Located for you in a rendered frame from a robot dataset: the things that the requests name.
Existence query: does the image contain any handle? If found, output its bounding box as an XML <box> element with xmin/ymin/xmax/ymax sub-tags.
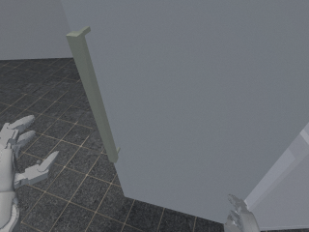
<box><xmin>66</xmin><ymin>26</ymin><xmax>121</xmax><ymax>163</ymax></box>

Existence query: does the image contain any left robot forearm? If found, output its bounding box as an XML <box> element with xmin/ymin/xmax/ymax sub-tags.
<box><xmin>0</xmin><ymin>190</ymin><xmax>21</xmax><ymax>232</ymax></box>

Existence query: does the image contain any fridge door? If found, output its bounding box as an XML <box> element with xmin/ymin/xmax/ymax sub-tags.
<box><xmin>61</xmin><ymin>0</ymin><xmax>309</xmax><ymax>224</ymax></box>

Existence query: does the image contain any robot left hand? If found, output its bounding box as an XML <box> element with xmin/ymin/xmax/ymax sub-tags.
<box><xmin>0</xmin><ymin>115</ymin><xmax>60</xmax><ymax>191</ymax></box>

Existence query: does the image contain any robot right hand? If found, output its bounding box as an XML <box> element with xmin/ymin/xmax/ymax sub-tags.
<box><xmin>223</xmin><ymin>193</ymin><xmax>261</xmax><ymax>232</ymax></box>

